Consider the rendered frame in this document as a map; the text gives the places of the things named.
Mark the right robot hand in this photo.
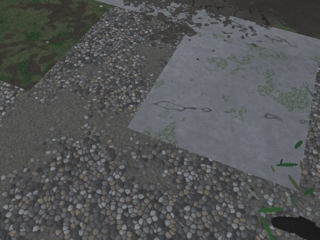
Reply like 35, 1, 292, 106
271, 216, 320, 240

